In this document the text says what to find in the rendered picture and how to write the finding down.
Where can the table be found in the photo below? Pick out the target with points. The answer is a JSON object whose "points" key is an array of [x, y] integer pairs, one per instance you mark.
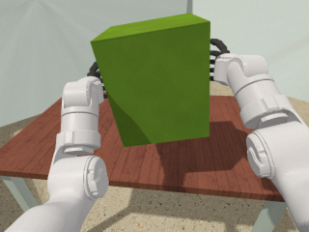
{"points": [[215, 165]]}

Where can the robot right upper arm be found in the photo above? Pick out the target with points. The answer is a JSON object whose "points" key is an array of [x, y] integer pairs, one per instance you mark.
{"points": [[281, 153]]}

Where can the robot right hand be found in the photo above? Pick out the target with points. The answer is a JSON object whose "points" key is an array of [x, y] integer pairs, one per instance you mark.
{"points": [[223, 50]]}

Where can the carton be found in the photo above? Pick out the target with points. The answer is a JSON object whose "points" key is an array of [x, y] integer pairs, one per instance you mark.
{"points": [[157, 78]]}

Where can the right robot forearm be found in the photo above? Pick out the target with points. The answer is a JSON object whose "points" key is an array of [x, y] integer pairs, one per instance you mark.
{"points": [[260, 101]]}

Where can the left robot forearm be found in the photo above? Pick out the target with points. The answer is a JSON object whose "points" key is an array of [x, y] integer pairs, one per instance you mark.
{"points": [[79, 134]]}

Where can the robot left hand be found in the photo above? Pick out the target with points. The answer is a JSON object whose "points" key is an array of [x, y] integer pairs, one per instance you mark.
{"points": [[93, 71]]}

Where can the robot left upper arm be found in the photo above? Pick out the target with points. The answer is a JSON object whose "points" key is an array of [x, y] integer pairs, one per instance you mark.
{"points": [[74, 186]]}

